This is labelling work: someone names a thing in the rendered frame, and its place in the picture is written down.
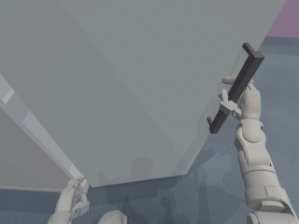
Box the right robot hand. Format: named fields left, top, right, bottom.
left=218, top=75, right=262, bottom=121

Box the robot right upper arm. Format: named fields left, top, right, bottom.
left=247, top=211, right=299, bottom=224

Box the fridge door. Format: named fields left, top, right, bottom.
left=0, top=0, right=287, bottom=188

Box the handle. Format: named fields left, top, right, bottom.
left=207, top=42, right=265, bottom=134

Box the robot left forearm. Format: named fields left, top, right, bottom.
left=48, top=211, right=73, bottom=224

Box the left robot hand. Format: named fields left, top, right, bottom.
left=54, top=175, right=90, bottom=219

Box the robot right forearm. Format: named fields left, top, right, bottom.
left=234, top=119, right=299, bottom=223

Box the left robot thigh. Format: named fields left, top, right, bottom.
left=97, top=211, right=127, bottom=224

